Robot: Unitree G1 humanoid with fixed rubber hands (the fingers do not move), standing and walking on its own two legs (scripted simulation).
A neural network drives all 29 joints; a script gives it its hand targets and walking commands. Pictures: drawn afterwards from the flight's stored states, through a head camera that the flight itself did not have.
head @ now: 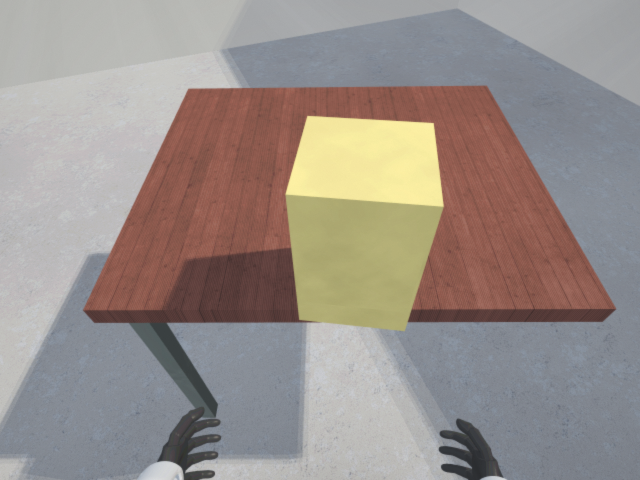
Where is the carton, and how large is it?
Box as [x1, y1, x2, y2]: [285, 116, 443, 330]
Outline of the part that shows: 307,116 285,194 299,319 404,330 443,206 433,123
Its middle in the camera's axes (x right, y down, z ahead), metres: +0.06 -0.01 +0.58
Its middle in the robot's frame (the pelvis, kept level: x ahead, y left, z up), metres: +0.46 -0.03 +0.05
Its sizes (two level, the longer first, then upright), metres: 0.172 0.163 0.277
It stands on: a table, 0.69 m high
